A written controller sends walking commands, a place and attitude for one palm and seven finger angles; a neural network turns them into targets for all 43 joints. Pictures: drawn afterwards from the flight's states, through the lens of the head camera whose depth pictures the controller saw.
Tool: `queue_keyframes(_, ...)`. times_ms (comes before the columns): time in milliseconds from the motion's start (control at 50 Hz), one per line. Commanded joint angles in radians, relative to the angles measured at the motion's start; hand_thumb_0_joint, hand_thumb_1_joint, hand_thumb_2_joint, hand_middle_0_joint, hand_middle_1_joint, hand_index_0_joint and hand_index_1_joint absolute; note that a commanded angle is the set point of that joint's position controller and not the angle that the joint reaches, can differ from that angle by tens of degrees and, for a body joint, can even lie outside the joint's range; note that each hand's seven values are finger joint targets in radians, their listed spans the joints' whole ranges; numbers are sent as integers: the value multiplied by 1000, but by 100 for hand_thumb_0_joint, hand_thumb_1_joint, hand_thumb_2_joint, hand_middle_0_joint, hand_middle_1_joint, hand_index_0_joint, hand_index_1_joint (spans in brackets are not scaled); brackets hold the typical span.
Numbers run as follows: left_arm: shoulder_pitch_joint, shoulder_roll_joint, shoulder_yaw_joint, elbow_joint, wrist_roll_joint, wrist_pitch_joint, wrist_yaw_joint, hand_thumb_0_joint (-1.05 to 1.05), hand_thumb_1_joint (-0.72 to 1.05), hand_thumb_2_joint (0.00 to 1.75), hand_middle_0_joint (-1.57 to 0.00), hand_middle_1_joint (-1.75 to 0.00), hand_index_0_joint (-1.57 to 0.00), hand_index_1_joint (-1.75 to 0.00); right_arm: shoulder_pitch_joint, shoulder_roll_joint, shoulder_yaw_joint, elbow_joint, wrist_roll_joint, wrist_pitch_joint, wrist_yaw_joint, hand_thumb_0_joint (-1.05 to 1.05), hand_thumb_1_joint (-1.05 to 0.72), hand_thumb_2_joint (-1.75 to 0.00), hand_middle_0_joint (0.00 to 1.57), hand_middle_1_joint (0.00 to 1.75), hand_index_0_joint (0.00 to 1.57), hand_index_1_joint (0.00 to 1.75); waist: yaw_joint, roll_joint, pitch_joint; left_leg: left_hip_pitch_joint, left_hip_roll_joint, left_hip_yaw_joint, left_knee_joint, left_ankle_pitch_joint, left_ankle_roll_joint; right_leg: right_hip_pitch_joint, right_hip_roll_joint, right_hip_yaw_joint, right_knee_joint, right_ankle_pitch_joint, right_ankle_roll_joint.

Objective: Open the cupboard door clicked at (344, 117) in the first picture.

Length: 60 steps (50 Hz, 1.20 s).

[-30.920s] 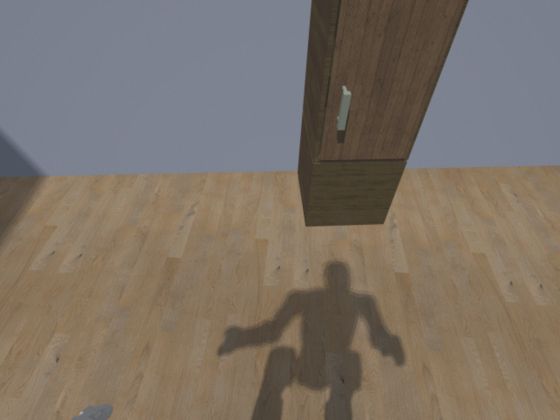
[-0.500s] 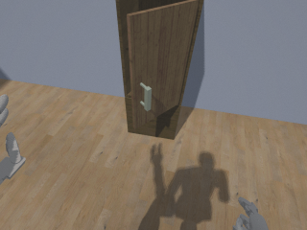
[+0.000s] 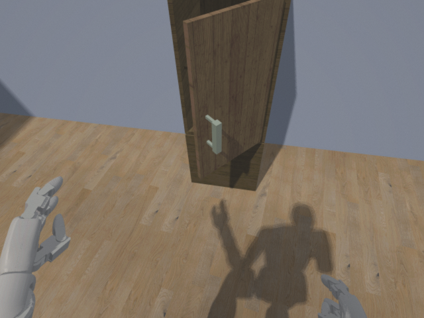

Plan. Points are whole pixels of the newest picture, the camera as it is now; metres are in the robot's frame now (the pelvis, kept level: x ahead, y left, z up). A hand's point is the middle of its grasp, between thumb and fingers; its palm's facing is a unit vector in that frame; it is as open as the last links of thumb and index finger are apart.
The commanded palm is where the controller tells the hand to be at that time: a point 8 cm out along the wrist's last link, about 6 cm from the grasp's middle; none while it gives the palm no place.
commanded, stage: let the arm hang, fingers relaxed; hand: left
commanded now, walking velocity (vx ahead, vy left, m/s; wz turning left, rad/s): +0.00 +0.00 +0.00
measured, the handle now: (212, 134) +0.68 +0.06 -0.10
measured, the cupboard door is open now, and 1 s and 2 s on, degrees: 49 49 49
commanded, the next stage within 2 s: look to check the result in 1.02 s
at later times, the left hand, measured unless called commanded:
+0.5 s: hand out of the picture -0.06 +0.19 -0.17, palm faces +0.02 -0.97 -0.24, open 7.3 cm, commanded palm none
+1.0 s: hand out of the picture -0.01 +0.14 -0.17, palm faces +0.03 -0.98 -0.18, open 7.3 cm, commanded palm none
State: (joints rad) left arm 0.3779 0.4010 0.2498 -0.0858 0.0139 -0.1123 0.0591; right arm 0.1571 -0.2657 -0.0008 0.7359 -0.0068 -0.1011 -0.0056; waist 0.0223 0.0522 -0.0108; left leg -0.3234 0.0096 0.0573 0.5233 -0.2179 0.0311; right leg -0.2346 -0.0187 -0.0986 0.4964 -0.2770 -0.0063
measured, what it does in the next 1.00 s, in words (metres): stands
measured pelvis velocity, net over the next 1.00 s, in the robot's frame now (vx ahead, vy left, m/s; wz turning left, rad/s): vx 0.00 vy -0.02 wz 0.00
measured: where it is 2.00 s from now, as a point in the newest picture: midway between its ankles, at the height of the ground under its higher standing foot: outside the picture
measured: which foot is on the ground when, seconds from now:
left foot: down 0.00-1.00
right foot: down 0.00-1.00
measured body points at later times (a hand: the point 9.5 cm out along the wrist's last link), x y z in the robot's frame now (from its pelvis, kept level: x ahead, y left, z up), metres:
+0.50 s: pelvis -0.02 +0.00 +0.01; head +0.00 -0.01 +0.45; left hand -0.06 +0.25 -0.15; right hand -0.02 -0.24 -0.15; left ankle +0.03 +0.10 -0.74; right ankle -0.01 -0.11 -0.74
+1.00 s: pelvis +0.00 -0.02 +0.01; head +0.00 -0.02 +0.46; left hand -0.01 +0.20 -0.15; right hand -0.02 -0.23 -0.16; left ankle +0.03 +0.10 -0.74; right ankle -0.01 -0.11 -0.74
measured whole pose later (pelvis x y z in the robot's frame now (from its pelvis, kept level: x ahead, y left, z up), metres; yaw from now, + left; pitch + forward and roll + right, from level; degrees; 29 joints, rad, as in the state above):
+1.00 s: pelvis +0.00 -0.02 +0.01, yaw +0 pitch -2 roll +0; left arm 0.28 0.12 0.01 1.14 0.01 0.00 0.03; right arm 0.30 -0.12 0.00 1.15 -0.02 0.01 -0.03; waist -0.01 0.01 0.04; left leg -0.21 0.01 0.06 0.40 -0.16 0.01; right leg -0.16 -0.01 -0.10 0.44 -0.26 -0.03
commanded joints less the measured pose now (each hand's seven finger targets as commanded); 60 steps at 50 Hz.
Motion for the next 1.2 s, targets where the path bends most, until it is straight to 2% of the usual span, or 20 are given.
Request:
queue_keyframes(0,-5,-6,-148,373,26,95,-60,0,90,90,-20,-30,-20,-30,-16,-179,-45,-18,-9,24,11,0,-90,-90,20,30,20,30,-12,-121,-87,-25,140,-178,-85,258,42,48,-52,88,20,78,-23)
queue_keyframes(40,-60,26,-156,494,28,89,-60,0,90,90,-20,-30,-20,-30,-22,-180,-41,13,-15,37,12,0,-90,-90,20,30,20,30,-16,-256,-94,21,104,-153,-56,206,25,43,-98,130,-42,129,-40)
queue_keyframes(60,-93,41,-161,553,26,89,-59,0,90,90,-20,-30,-20,-30,-15,-180,-41,23,-16,47,14,0,-90,-90,20,30,20,30,-25,-263,-85,54,89,-140,-46,202,17,14,-119,137,-49,130,-54)
queue_keyframes(100,-126,23,-186,668,17,100,-53,0,90,90,-20,-30,-20,-30,-10,-153,-28,68,-22,68,14,0,-90,-90,20,30,20,30,-32,-170,-55,90,80,-124,-70,189,9,-14,-125,145,-66,101,-55)
queue_keyframes(140,-128,6,-206,767,11,107,-47,0,90,90,-20,-30,-20,-30,-17,-140,-16,108,-24,79,12,0,-90,-90,20,30,20,30,-25,-25,-29,86,87,-132,-129,157,7,8,-102,138,-76,47,-38)
queue_keyframes(180,-105,-9,-216,861,7,111,-45,0,90,90,-20,-30,-20,-30,-8,-112,-7,143,-20,86,8,0,-90,-90,20,30,20,30,-18,65,-18,65,84,-130,-157,95,3,45,-99,136,-99,25,-33)
queue_keyframes(240,-72,-43,-220,979,2,112,-43,0,90,90,-20,-30,-20,-30,27,-77,-3,204,-18,97,-2,0,-90,-90,20,30,20,30,-20,121,1,66,76,-127,-186,-8,-5,50,-97,137,-140,-4,-41)
queue_keyframes(300,-60,-51,-221,1056,0,113,-44,0,90,90,-20,-30,-20,-30,71,-65,-8,248,-15,105,-9,0,-90,-90,20,30,20,30,-22,104,22,55,78,-135,-204,-77,-5,52,-98,127,-171,-35,-46)
queue_keyframes(340,-59,-58,-223,1096,0,111,-44,0,90,90,-20,-30,-20,-30,97,-64,-14,274,-15,109,-12,0,-90,-90,20,30,20,30,-28,67,49,61,79,-138,-213,-113,-5,25,-96,124,-190,-69,-50)
queue_keyframes(360,-56,-54,-222,1111,0,111,-44,0,90,90,-20,-30,-20,-30,107,-71,-18,281,-12,110,-13,0,-90,-90,20,30,20,30,-26,18,65,67,85,-145,-219,-116,0,11,-93,115,-195,-80,-50)
queue_keyframes(400,-50,-71,-225,1140,1,111,-43,0,90,90,-20,-30,-20,-30,137,-59,-20,305,-13,110,-16,0,-90,-90,20,30,20,30,-31,-31,74,79,86,-139,-219,-111,2,-5,-95,114,-200,-90,-48)
queue_keyframes(480,-34,-85,-226,1176,0,111,-38,0,90,90,-20,-30,-20,-30,166,-41,-22,339,-13,110,-18,0,-90,-90,20,30,20,30,-32,-50,81,96,88,-134,-221,-100,5,-23,-96,108,-199,-103,-46)
queue_keyframes(520,-25,-95,-227,1187,-1,111,-36,0,90,90,-20,-30,-20,-30,178,-29,-19,350,-13,109,-19,0,-90,-90,20,30,20,30,-30,-83,82,97,87,-132,-219,-79,7,-18,-96,106,-194,-87,-44)
queue_keyframes(660,-5,-123,-227,1208,0,112,-28,0,90,90,-20,-30,-20,-30,191,8,-13,380,-13,106,-21,0,-90,-90,20,30,20,30,-22,-43,109,83,89,-130,-239,-65,5,-11,-90,98,-173,-54,-38)
queue_keyframes(700,-10,-133,-229,1211,0,114,-27,0,90,90,-20,-30,-20,-30,195,25,-11,389,-15,107,-21,0,-90,-90,20,30,20,30,-24,-59,135,69,87,-127,-244,-70,2,-18,-89,101,-174,-55,-36)
queue_keyframes(860,-11,-150,-223,1207,-1,105,-23,0,90,90,-20,-30,-20,-30,207,53,-11,396,-15,102,-23,0,-90,-90,20,30,20,30,-24,-62,114,103,76,-98,-206,7,-3,-16,-97,107,-183,-33,-38)
queue_keyframes(920,-18,-159,-223,1210,-3,102,-22,0,90,90,-20,-30,-20,-30,204,61,-9,402,-15,98,-26,0,-90,-90,20,30,20,30,-26,-24,103,108,78,-96,-202,50,-5,4,-100,111,-177,14,-39)
queue_keyframes(1060,-8,-166,-220,1212,-4,96,-20,0,90,90,-20,-30,-20,-30,205,63,-11,402,-12,96,-31,0,-90,-90,20,30,20,30,-24,-52,95,123,81,-87,-172,115,-6,30,-102,108,-191,65,-42)
queue_keyframes(1120,-4,-173,-222,1219,-6,96,-20,0,90,90,-20,-30,-20,-30,208,67,-10,408,-14,96,-32,0,-90,-90,20,30,20,30,-26,-34,92,132,82,-87,-171,123,-8,35,-105,109,-192,77,-44)
queue_keyframes(1180,-3,-173,-222,1220,-6,95,-19,0,90,90,-20,-30,-20,-30,202,66,-10,408,-13,98,-34,0,-90,-90,20,30,20,30,-27,-41,94,137,84,-84,-164,131,-9,38,-105,107,-196,92,-43)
